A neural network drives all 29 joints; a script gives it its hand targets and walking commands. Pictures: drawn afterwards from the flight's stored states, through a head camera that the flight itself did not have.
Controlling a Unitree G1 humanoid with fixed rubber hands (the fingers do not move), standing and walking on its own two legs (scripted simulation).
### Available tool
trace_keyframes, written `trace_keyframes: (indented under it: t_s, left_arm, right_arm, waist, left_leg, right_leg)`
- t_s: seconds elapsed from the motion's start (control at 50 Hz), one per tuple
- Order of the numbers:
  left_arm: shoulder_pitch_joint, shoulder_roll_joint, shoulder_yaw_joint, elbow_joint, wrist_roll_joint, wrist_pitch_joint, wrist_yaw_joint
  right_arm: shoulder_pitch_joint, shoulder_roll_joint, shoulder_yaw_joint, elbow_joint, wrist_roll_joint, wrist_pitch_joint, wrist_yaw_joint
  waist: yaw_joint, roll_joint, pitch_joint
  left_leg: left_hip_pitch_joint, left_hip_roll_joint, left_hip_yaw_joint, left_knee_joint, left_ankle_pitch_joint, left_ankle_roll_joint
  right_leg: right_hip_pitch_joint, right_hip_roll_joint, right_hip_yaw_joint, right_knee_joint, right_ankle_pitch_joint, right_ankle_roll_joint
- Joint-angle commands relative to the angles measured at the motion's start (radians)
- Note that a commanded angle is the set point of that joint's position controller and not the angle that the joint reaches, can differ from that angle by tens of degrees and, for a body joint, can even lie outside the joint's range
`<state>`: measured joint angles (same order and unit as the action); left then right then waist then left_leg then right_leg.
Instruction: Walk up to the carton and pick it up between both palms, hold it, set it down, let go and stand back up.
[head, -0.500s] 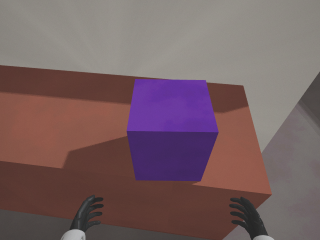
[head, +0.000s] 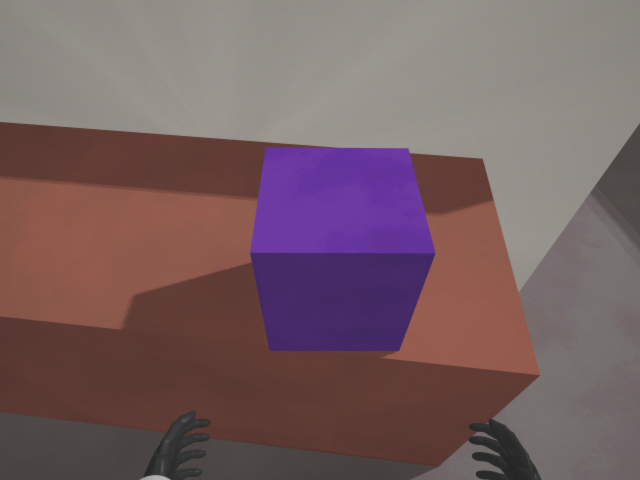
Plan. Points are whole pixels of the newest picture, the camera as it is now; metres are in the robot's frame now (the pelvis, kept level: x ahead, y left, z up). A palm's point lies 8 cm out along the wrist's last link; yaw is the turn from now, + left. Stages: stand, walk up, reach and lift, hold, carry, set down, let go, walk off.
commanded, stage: let go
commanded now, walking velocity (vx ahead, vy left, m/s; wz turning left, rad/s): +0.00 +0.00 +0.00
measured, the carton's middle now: (335, 254) +0.44 +0.02 +0.01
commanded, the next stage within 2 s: stand in 0.04 s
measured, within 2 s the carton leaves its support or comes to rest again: neither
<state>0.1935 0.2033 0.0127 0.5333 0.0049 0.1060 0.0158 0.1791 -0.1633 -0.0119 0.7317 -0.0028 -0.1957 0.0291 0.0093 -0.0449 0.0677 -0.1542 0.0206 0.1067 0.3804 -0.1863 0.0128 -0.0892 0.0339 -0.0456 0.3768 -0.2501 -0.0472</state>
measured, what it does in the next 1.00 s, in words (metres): stands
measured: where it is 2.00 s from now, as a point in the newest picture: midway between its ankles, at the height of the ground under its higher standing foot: outside the picture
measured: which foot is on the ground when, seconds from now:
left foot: down 0.00-1.00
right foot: down 0.00-1.00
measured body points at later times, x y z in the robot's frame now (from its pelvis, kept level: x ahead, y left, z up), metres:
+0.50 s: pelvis +0.00 +0.00 -0.01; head -0.03 +0.00 +0.44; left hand +0.00 +0.26 -0.15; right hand +0.05 -0.23 -0.15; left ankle +0.01 +0.11 -0.74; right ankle -0.03 -0.08 -0.74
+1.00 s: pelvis +0.00 +0.00 -0.01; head -0.02 +0.00 +0.44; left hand -0.08 +0.20 -0.17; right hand +0.01 -0.21 -0.16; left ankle +0.01 +0.11 -0.74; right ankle -0.03 -0.08 -0.74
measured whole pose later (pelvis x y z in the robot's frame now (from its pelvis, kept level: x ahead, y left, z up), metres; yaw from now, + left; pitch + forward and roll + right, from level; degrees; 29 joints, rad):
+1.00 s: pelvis +0.00 +0.00 -0.01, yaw +10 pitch +0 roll -1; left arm 0.42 0.13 0.04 1.09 0.02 0.00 0.04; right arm 0.43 -0.09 -0.02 1.01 -0.02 0.00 -0.04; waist 0.01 -0.01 -0.06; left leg -0.28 -0.04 -0.06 0.48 -0.20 0.02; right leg -0.13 -0.01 -0.22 0.42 -0.30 -0.05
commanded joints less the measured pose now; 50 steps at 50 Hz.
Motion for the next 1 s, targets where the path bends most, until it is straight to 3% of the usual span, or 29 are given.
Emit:
trace_keyframes:
  t_s: [0.0, 0.02, 0.04, 0.06, 0.08, 0.12, 0.14, 0.16, 0.2, 0.22, 0.24, 0.28, 0.34, 0.4, 0.48, 0.52, 0.54, 0.58, 0.6, 0.62, 0.64, 0.68, 0.74, 0.76, 0.78, 0.86, 0.88, 0.94, 0.98]
  left_arm:
    - [-0.09, 0.123, 0.045, -0.138, 0.013, -0.028, 0.006]
    - [-0.086, 0.113, 0.03, -0.139, 0.014, -0.02, 0.008]
    - [0.033, 0.16, 0.063, -0.04, 0.067, -0.069, -0.008]
    - [0.083, 0.17, 0.081, -0.024, 0.065, -0.082, -0.016]
    - [0.083, 0.179, 0.083, -0.011, 0.056, -0.095, -0.019]
    - [0.083, 0.136, 0.072, 0.02, 0.038, -0.109, -0.023]
    - [0.078, 0.123, 0.058, 0.031, 0.038, -0.102, -0.019]
    - [0.073, 0.136, 0.064, 0.05, 0.039, -0.099, -0.013]
    - [0.093, 0.111, 0.057, 0.062, 0.034, -0.099, -0.006]
    - [0.071, 0.14, 0.063, 0.062, 0.033, -0.105, -0.002]
    - [0.093, 0.143, 0.068, 0.075, 0.029, -0.11, 0.001]
    - [0.056, 0.124, 0.057, 0.101, 0.024, -0.112, 0.009]
    - [0.136, 0.108, 0.061, 0.156, 0.018, -0.112, 0.013]
    - [0.181, 0.121, 0.068, 0.202, 0.02, -0.112, 0.021]
    - [0.157, 0.129, 0.076, 0.255, 0.018, -0.107, 0.031]
    - [0.222, 0.123, 0.08, 0.286, 0.022, -0.105, 0.028]
    - [0.244, 0.117, 0.076, 0.313, 0.022, -0.106, 0.029]
    - [0.258, 0.102, 0.072, 0.338, 0.023, -0.103, 0.031]
    - [0.283, 0.084, 0.066, 0.36, 0.027, -0.106, 0.033]
    - [0.258, 0.073, 0.058, 0.37, 0.024, -0.109, 0.032]
    - [0.262, 0.072, 0.061, 0.379, 0.022, -0.112, 0.03]
    - [0.296, 0.028, 0.047, 0.412, 0.025, -0.111, 0.029]
    - [0.308, 0.041, 0.051, 0.459, 0.012, -0.103, 0.03]
    - [0.281, 0.021, 0.038, 0.468, 0.029, -0.103, 0.029]
    - [0.3, 0.033, 0.046, 0.467, 0.02, -0.106, 0.024]
    - [0.264, 0.087, 0.064, 0.509, 0.028, -0.107, 0.032]
    - [0.308, 0.013, 0.038, 0.517, 0.024, -0.108, 0.035]
    - [0.312, 0.019, 0.042, 0.552, 0.015, -0.113, 0.033]
    - [0.333, -0.035, 0.026, 0.572, 0.016, -0.11, 0.036]
  right_arm:
    - [-0.063, -0.138, -0.041, -0.092, 0.001, -0.035, -0.005]
    - [-0.072, -0.142, -0.039, -0.099, 0.007, -0.033, -0.005]
    - [0.13, -0.201, -0.062, -0.012, -0.03, 0.073, -0.028]
    - [0.175, -0.215, -0.061, 0.0, -0.047, 0.123, -0.034]
    - [0.154, -0.192, -0.054, -0.017, -0.042, 0.143, -0.034]
    - [0.084, -0.162, -0.05, -0.041, -0.04, 0.159, -0.027]
    - [0.118, -0.162, -0.049, -0.033, -0.037, 0.165, -0.021]
    - [0.088, -0.153, -0.052, -0.045, -0.039, 0.17, -0.019]
    - [0.126, -0.162, -0.058, -0.031, -0.044, 0.171, -0.013]
    - [0.159, -0.145, -0.054, -0.003, -0.041, 0.174, -0.014]
    - [0.18, -0.136, -0.048, -0.001, -0.041, 0.17, -0.014]
    - [0.19, -0.161, -0.065, 0.001, -0.048, 0.167, -0.027]
    - [0.217, -0.17, -0.063, 0.022, -0.043, 0.17, -0.035]
    - [0.261, -0.163, -0.067, 0.052, -0.04, 0.18, -0.042]
    - [0.279, -0.139, -0.064, 0.07, -0.036, 0.183, -0.05]
    - [0.264, -0.125, -0.057, 0.087, -0.038, 0.18, -0.047]
    - [0.292, -0.107, -0.056, 0.095, -0.031, 0.179, -0.049]
    - [0.3, -0.077, -0.046, 0.117, -0.03, 0.183, -0.044]
    - [0.326, -0.079, -0.048, 0.131, -0.032, 0.181, -0.053]
    - [0.331, -0.087, -0.047, 0.144, -0.034, 0.181, -0.055]
    - [0.342, -0.068, -0.039, 0.156, -0.035, 0.176, -0.058]
    - [0.312, -0.082, -0.04, 0.157, -0.029, 0.173, -0.061]
    - [0.311, -0.061, -0.029, 0.168, -0.027, 0.176, -0.062]
    - [0.298, -0.057, -0.03, 0.173, -0.021, 0.178, -0.06]
    - [0.276, -0.069, -0.03, 0.172, -0.015, 0.18, -0.065]
    - [0.329, -0.006, -0.022, 0.22, -0.024, 0.185, -0.064]
    - [0.309, -0.056, -0.028, 0.227, -0.023, 0.187, -0.067]
    - [0.323, -0.027, -0.02, 0.248, -0.015, 0.18, -0.068]
    - [0.298, -0.029, -0.028, 0.256, -0.015, 0.176, -0.07]
  waist:
    - [0.003, 0.038, -0.127]
    - [0.0, 0.049, -0.125]
    - [0.013, 0.151, -0.203]
    - [0.014, 0.148, -0.223]
    - [0.019, 0.114, -0.28]
    - [0.031, 0.115, -0.191]
    - [0.002, 0.055, -0.129]
    - [0.011, 0.044, -0.123]
    - [0.016, 0.083, -0.068]
    - [-0.009, 0.102, -0.045]
    - [0.006, 0.029, -0.094]
    - [-0.029, 0.074, -0.033]
    - [0.008, 0.105, -0.052]
    - [0.007, 0.02, -0.073]
    - [-0.019, -0.01, 0.07]
    - [0.002, 0.029, 0.045]
    - [-0.003, 0.091, 0.055]
    - [0.001, 0.125, 0.056]
    - [-0.001, 0.08, 0.021]
    - [-0.016, 0.105, 0.032]
    - [-0.009, 0.075, 0.061]
    - [0.009, 0.138, 0.068]
    - [0.014, 0.065, 0.045]
    - [0.001, 0.061, 0.071]
    - [0.023, 0.1, 0.066]
    - [-0.015, 0.054, 0.053]
    - [0.007, 0.156, 0.109]
    - [0.013, 0.05, 0.013]
    - [0.021, 0.088, 0.028]
  left_leg:
    - [0.194, -0.001, -0.049, -0.006, 0.187, -0.009]
    - [0.211, 0.001, -0.053, -0.001, 0.191, -0.011]
    - [-0.018, 0.123, -0.164, 0.057, 0.481, 0.016]
    - [-0.126, 0.122, -0.178, 0.066, 0.375, 0.02]
    - [-0.101, 0.101, -0.145, 0.089, 0.372, 0.016]
    - [-0.127, 0.078, -0.126, 0.115, 0.328, 0.006]
    - [-0.18, 0.063, -0.141, 0.105, 0.193, -0.003]
    - [-0.202, 0.06, -0.143, 0.093, 0.13, 0.002]
    - [-0.201, 0.058, -0.162, 0.094, 0.159, 0.007]
    - [-0.211, 0.05, -0.16, 0.103, 0.148, 0.008]
    - [-0.18, 0.052, -0.162, 0.119, 0.173, 0.011]
    - [-0.197, 0.053, -0.189, 0.11, 0.18, 0.021]
    - [-0.193, 0.068, -0.232, 0.041, 0.181, 0.031]
    - [-0.196, 0.047, -0.211, 0.09, 0.142, 0.036]
    - [-0.249, 0.027, -0.222, 0.046, 0.045, 0.022]
    - [-0.184, 0.026, -0.226, 0.045, 0.037, 0.018]
    - [-0.174, 0.024, -0.227, 0.025, 0.01, 0.016]
    - [-0.233, 0.024, -0.257, 0.011, -0.056, 0.024]
    - [-0.196, 0.033, -0.254, 0.014, 0.0, 0.033]
    - [-0.231, 0.033, -0.261, 0.002, 0.023, 0.035]
    - [-0.25, 0.036, -0.274, -0.018, 0.019, 0.038]
    - [-0.249, 0.049, -0.284, -0.031, 0.02, 0.046]
    - [-0.245, 0.054, -0.313, -0.061, -0.061, 0.051]
    - [-0.245, 0.057, -0.297, -0.046, -0.026, 0.047]
    - [-0.257, 0.034, -0.286, -0.033, -0.01, 0.046]
    - [-0.232, 0.019, -0.265, -0.019, -0.044, 0.035]
    - [-0.257, 0.023, -0.26, -0.035, -0.076, 0.032]
    - [-0.254, 0.03, -0.283, -0.032, 0.027, 0.045]
    - [-0.236, 0.035, -0.26, 0.002, 0.017, 0.049]
  right_leg:
    - [-0.162, -0.059, 0.054, -0.091, 0.225, 0.042]
    - [-0.188, -0.055, 0.049, -0.091, 0.214, 0.036]
    - [0.023, -0.095, 0.062, 0.027, 0.193, 0.033]
    - [0.127, -0.106, 0.073, 0.029, 0.143, 0.031]
    - [0.143, -0.118, 0.058, 0.045, 0.213, 0.026]
    - [0.026, -0.129, 0.061, 0.06, 0.278, 0.015]
    - [0.008, -0.139, 0.068, 0.035, 0.219, 0.004]
    - [-0.019, -0.156, 0.068, 0.013, 0.126, -0.013]
    - [-0.078, -0.165, 0.076, 0.0, 0.111, -0.011]
    - [-0.088, -0.173, 0.079, -0.008, 0.09, -0.013]
    - [-0.084, -0.17, 0.077, -0.008, 0.117, -0.024]
    - [-0.111, -0.171, 0.063, -0.003, 0.081, -0.034]
    - [-0.097, -0.142, 0.027, 0.011, -0.013, -0.01]
    - [-0.065, -0.178, 0.05, -0.039, 0.044, -0.027]
    - [-0.128, -0.182, 0.04, -0.094, -0.119, -0.032]
    - [-0.155, -0.178, 0.036, -0.113, -0.147, -0.037]
    - [-0.183, -0.188, 0.034, -0.103, -0.169, -0.037]
    - [-0.142, -0.16, 0.028, -0.11, -0.187, -0.028]
    - [-0.108, -0.171, 0.037, -0.105, -0.124, -0.032]
    - [-0.09, -0.165, 0.013, -0.084, -0.068, -0.031]
    - [-0.083, -0.158, 0.009, -0.076, -0.07, -0.029]
    - [-0.067, -0.166, 0.008, -0.072, -0.037, -0.012]
    - [-0.06, -0.142, -0.004, -0.053, -0.092, -0.019]
    - [-0.068, -0.151, -0.007, -0.071, -0.058, -0.019]
    - [-0.067, -0.153, -0.003, -0.086, -0.053, -0.011]
    - [-0.099, -0.165, -0.01, -0.088, -0.136, -0.027]
    - [-0.118, -0.164, -0.005, -0.088, -0.121, -0.015]
    - [-0.024, -0.148, -0.031, -0.057, -0.033, -0.014]
    - [-0.03, -0.168, -0.003, -0.072, -0.015, -0.02]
